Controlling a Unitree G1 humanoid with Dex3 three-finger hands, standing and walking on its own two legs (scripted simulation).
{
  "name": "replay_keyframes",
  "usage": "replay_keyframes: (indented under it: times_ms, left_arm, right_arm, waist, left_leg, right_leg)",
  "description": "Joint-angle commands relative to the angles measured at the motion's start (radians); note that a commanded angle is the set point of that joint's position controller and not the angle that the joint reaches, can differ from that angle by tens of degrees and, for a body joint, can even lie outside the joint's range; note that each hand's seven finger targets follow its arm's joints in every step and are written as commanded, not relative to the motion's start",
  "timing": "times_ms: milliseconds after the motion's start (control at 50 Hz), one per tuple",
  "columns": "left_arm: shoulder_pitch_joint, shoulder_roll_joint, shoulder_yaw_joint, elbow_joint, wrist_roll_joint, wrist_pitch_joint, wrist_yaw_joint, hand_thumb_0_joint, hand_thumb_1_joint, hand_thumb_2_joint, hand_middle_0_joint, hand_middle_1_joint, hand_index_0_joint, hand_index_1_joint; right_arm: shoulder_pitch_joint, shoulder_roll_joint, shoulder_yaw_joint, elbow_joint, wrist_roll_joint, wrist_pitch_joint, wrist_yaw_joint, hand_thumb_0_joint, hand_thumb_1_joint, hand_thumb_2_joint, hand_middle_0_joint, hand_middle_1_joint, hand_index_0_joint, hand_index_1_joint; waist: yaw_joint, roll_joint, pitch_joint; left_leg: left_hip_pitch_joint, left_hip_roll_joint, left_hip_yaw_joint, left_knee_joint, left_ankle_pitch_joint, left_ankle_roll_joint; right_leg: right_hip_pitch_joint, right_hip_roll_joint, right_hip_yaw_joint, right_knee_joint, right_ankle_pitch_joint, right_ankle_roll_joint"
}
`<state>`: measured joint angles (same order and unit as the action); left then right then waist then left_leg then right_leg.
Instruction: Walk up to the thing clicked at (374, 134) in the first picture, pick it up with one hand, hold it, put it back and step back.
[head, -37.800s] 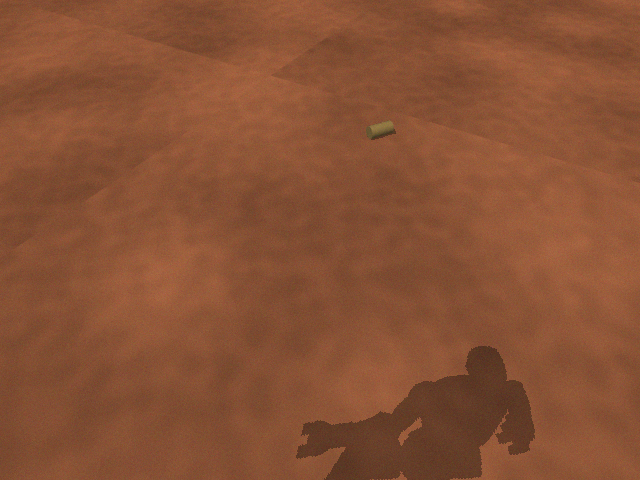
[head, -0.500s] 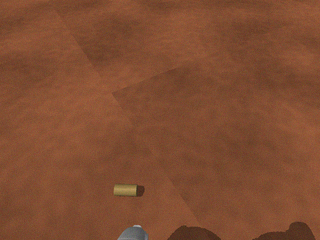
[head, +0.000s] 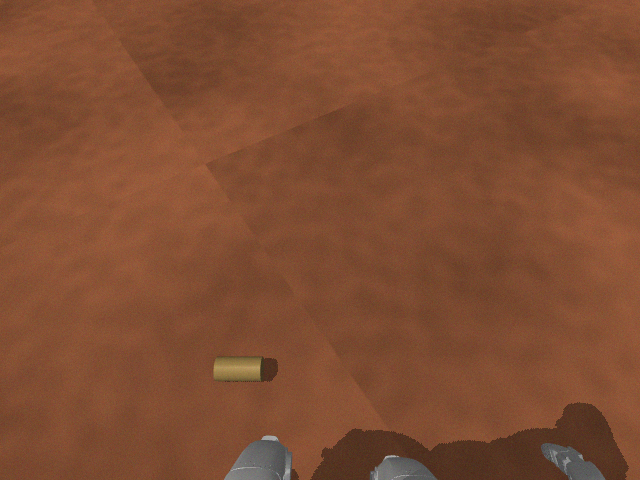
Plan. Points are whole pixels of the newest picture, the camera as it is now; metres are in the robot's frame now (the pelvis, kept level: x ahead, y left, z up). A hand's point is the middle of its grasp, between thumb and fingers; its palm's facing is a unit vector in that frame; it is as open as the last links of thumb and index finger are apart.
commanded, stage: walk up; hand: left
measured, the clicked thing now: (239, 368) +0.48 +0.28 -0.71
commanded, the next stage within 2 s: none
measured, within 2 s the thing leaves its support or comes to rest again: neither
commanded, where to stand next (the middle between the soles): +0.09 +0.03 m, yaw +0 degrees
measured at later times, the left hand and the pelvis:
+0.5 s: hand out of the picture +0.08 +0.24 -0.12, palm faces +0.02 -0.94 -0.33, open 7.4 cm; pelvis +0.00 -0.01 +0.03, yaw +3 degrees
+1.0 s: hand out of the picture +0.06 +0.29 -0.12, palm faces +0.05 -0.91 -0.41, open 7.4 cm; pelvis -0.04 +0.00 +0.02, yaw +3 degrees
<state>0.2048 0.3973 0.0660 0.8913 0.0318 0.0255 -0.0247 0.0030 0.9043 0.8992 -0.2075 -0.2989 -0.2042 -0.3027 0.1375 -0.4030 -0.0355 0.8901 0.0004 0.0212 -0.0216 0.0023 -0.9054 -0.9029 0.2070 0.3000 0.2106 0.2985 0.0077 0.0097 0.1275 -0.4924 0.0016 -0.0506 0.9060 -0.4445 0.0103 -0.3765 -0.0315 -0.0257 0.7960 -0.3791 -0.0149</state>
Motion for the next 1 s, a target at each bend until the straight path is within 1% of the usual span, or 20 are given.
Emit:
replay_keyframes:
  times_ms: [0,40,80,100,140,160,180,200,220,260,280,300,340,420,640,700,720,760,820,980]
  left_arm:
    - [-0.073,0.24,0.055,-0.1,-0.001,-0.032,0.038,0.0,0.9,0.9,-0.2,-0.3,-0.2,-0.3]
    - [-0.054,0.236,0.05,-0.095,0.011,-0.039,0.043,0.0,0.9,0.9,-0.2,-0.3,-0.2,-0.3]
    - [-0.016,0.243,0.051,-0.079,0.012,-0.043,0.042,0.0,0.9,0.9,-0.2,-0.3,-0.2,-0.3]
    - [-0.013,0.238,0.046,-0.078,0.004,-0.042,0.04,0.0,0.9,0.9,-0.2,-0.3,-0.2,-0.3]
    - [-0.033,0.232,0.034,-0.073,-0.022,-0.038,0.033,0.0,0.9,0.9,-0.2,-0.3,-0.2,-0.3]
    - [-0.026,0.18,0.013,-0.075,-0.03,-0.038,0.033,0.0,0.9,0.9,-0.2,-0.3,-0.2,-0.3]
    - [-0.015,0.114,-0.005,-0.074,-0.04,-0.038,0.028,0.0,0.9,0.9,-0.2,-0.3,-0.2,-0.3]
    - [-0.066,0.185,0.014,-0.042,-0.035,-0.037,0.04,0.0,0.9,0.9,-0.2,-0.3,-0.2,-0.3]
    - [-0.072,0.191,0.013,-0.031,-0.027,-0.043,0.037,0.0,0.9,0.9,-0.2,-0.3,-0.2,-0.3]
    - [-0.082,0.173,0.009,-0.005,-0.032,-0.06,0.029,0.0,0.9,0.9,-0.2,-0.3,-0.2,-0.3]
    - [-0.066,0.192,0.012,0.01,-0.031,-0.069,0.03,0.0,0.9,0.9,-0.2,-0.3,-0.2,-0.3]
    - [-0.068,0.214,0.013,0.016,-0.028,-0.076,0.03,0.0,0.9,0.9,-0.2,-0.3,-0.2,-0.3]
    - [-0.118,0.216,0.006,0.029,-0.026,-0.074,0.025,0.0,0.9,0.9,-0.2,-0.3,-0.2,-0.3]
    - [-0.161,0.193,-0.006,0.067,-0.026,-0.075,0.024,0.0,0.9,0.9,-0.2,-0.3,-0.2,-0.3]
    - [-0.185,0.168,-0.01,0.162,-0.03,-0.078,0.023,0.0,0.9,0.9,-0.2,-0.3,-0.2,-0.3]
    - [-0.196,0.168,-0.013,0.177,-0.032,-0.074,0.023,0.0,0.9,0.9,-0.2,-0.3,-0.2,-0.3]
    - [-0.22,0.221,0.011,0.167,-0.049,-0.061,0.039,0.0,0.9,0.9,-0.2,-0.3,-0.2,-0.3]
    - [-0.195,0.22,0.014,0.149,-0.056,-0.053,0.048,0.0,0.9,0.9,-0.2,-0.3,-0.2,-0.3]
    - [-0.203,0.213,0.016,0.125,-0.047,-0.036,0.05,0.0,0.9,0.9,-0.2,-0.3,-0.2,-0.3]
    - [-0.172,0.219,0.021,0.088,-0.028,-0.006,0.05,0.0,0.9,0.9,-0.2,-0.3,-0.2,-0.3]
  right_arm:
    - [0.082,-0.188,-0.056,-0.037,0.022,-0.024,-0.019,0.0,-0.9,-0.9,0.2,0.3,0.2,0.3]
    - [0.096,-0.18,-0.046,-0.031,0.024,-0.04,-0.011,0.0,-0.9,-0.9,0.2,0.3,0.2,0.3]
    - [0.076,-0.172,-0.038,-0.02,0.008,-0.046,-0.001,0.0,-0.9,-0.9,0.2,0.3,0.2,0.3]
    - [0.065,-0.163,-0.036,-0.015,0.0,-0.052,0.002,0.0,-0.9,-0.9,0.2,0.3,0.2,0.3]
    - [0.124,-0.145,-0.034,0.015,-0.018,-0.067,0.0,0.0,-0.9,-0.9,0.2,0.3,0.2,0.3]
    - [0.117,-0.17,-0.041,0.016,-0.032,-0.076,-0.006,0.0,-0.9,-0.9,0.2,0.3,0.2,0.3]
    - [0.041,-0.241,-0.049,-0.008,-0.04,-0.083,-0.005,0.0,-0.9,-0.9,0.2,0.3,0.2,0.3]
    - [0.007,-0.296,-0.053,-0.01,-0.019,-0.08,0.003,0.0,-0.9,-0.9,0.2,0.3,0.2,0.3]
    - [-0.017,-0.253,-0.045,-0.006,-0.02,-0.08,0.009,0.0,-0.9,-0.9,0.2,0.3,0.2,0.3]
    - [-0.041,-0.205,-0.02,0.005,-0.009,-0.078,0.013,0.0,-0.9,-0.9,0.2,0.3,0.2,0.3]
    - [-0.022,-0.192,-0.015,0.019,0.004,-0.075,0.014,0.0,-0.9,-0.9,0.2,0.3,0.2,0.3]
    - [-0.005,-0.178,-0.008,0.035,0.007,-0.07,0.016,0.0,-0.9,-0.9,0.2,0.3,0.2,0.3]
    - [0.011,-0.169,-0.01,0.061,-0.001,-0.059,0.017,0.0,-0.9,-0.9,0.2,0.3,0.2,0.3]
    - [-0.007,-0.169,-0.002,0.095,-0.005,-0.058,0.025,0.0,-0.9,-0.9,0.2,0.3,0.2,0.3]
    - [-0.061,-0.174,0.003,0.162,-0.003,-0.067,0.019,0.0,-0.9,-0.9,0.2,0.3,0.2,0.3]
    - [-0.075,-0.17,0.006,0.169,-0.005,-0.064,0.018,0.0,-0.9,-0.9,0.2,0.3,0.2,0.3]
    - [-0.11,-0.221,-0.014,0.175,0.0,-0.037,0.018,0.0,-0.9,-0.9,0.2,0.3,0.2,0.3]
    - [-0.078,-0.202,-0.018,0.158,0.013,-0.022,0.016,0.0,-0.9,-0.9,0.2,0.3,0.2,0.3]
    - [-0.083,-0.207,-0.04,0.128,0.01,-0.007,0.019,0.0,-0.9,-0.9,0.2,0.3,0.2,0.3]
    - [-0.12,-0.221,-0.068,0.044,-0.01,0.032,0.031,0.0,-0.9,-0.9,0.2,0.3,0.2,0.3]
  waist:
    - [-0.021,-0.149,-0.1]
    - [0.0,-0.19,-0.176]
    - [0.036,-0.199,-0.202]
    - [0.031,-0.193,-0.205]
    - [-0.009,-0.146,-0.218]
    - [-0.009,-0.065,-0.23]
    - [0.028,0.105,-0.204]
    - [0.002,0.117,-0.166]
    - [0.016,0.076,-0.143]
    - [0.023,0.08,-0.152]
    - [0.025,0.082,-0.16]
    - [0.015,0.051,-0.173]
    - [-0.011,0.012,-0.153]
    - [-0.012,-0.039,-0.114]
    - [0.0,-0.019,-0.182]
    - [0.003,-0.01,-0.161]
    - [0.012,0.017,-0.033]
    - [0.004,-0.003,-0.131]
    - [-0.005,-0.001,-0.241]
    - [-0.004,0.033,-0.191]
  left_leg:
    - [-0.007,-0.063,-0.039,0.3,-0.089,0.015]
    - [0.011,-0.028,0.004,0.115,-0.05,-0.001]
    - [0.037,-0.011,0.048,-0.078,-0.085,-0.01]
    - [0.086,-0.018,0.061,-0.205,-0.087,-0.005]
    - [0.274,-0.025,0.061,-0.491,0.157,0.013]
    - [0.402,0.056,-0.082,-0.523,0.265,0.042]
    - [0.42,0.242,-0.362,-0.527,0.383,0.122]
    - [0.254,0.304,-0.37,-0.474,0.426,0.221]
    - [0.205,0.267,-0.301,-0.461,0.432,0.209]
    - [0.213,0.147,-0.124,-0.414,0.488,0.097]
    - [0.178,0.116,-0.093,-0.399,0.452,0.055]
    - [0.168,0.084,-0.073,-0.406,0.34,0.039]
    - [0.234,0.057,-0.054,-0.431,0.164,0.041]
    - [0.256,0.072,-0.069,-0.492,0.176,0.046]
    - [0.329,0.102,-0.062,-0.572,0.39,0.028]
    - [0.327,0.103,-0.063,-0.588,0.394,0.023]
    - [0.271,0.1,-0.072,-0.51,0.618,0.022]
    - [0.305,0.102,-0.059,-0.464,0.718,0.029]
    - [0.336,0.112,-0.062,-0.438,0.691,0.057]
    - [0.157,0.116,-0.142,-0.419,0.311,0.134]
  right_leg:
    - [0.02,-0.256,0.285,-0.312,0.481,-0.234]
    - [0.148,-0.208,0.242,-0.282,0.401,-0.197]
    - [0.24,-0.214,0.246,-0.27,0.319,-0.203]
    - [0.237,-0.219,0.241,-0.245,0.342,-0.199]
    - [0.168,-0.203,0.191,-0.137,0.453,-0.143]
    - [0.056,-0.172,0.161,-0.066,0.42,-0.084]
    - [-0.086,-0.044,0.071,-0.041,0.182,-0.003]
    - [0.031,-0.027,0.059,-0.067,-0.152,0.001]
    - [0.096,-0.022,0.062,-0.1,-0.135,-0.005]
    - [0.188,-0.038,0.065,-0.262,0.177,-0.018]
    - [0.25,-0.068,0.094,-0.296,0.29,-0.038]
    - [0.26,-0.113,0.146,-0.329,0.272,-0.059]
    - [0.178,-0.151,0.181,-0.369,0.123,-0.083]
    - [0.15,-0.119,0.153,-0.449,0.055,-0.049]
    - [0.296,-0.106,0.087,-0.478,0.318,-0.016]
    - [0.291,-0.104,0.082,-0.487,0.317,-0.007]
    - [0.21,-0.132,0.101,-0.414,0.571,-0.012]
    - [0.259,-0.139,0.082,-0.362,0.679,-0.025]
    - [0.263,-0.121,0.059,-0.296,0.571,-0.037]
    - [0.135,-0.086,0.09,-0.183,0.138,-0.069]
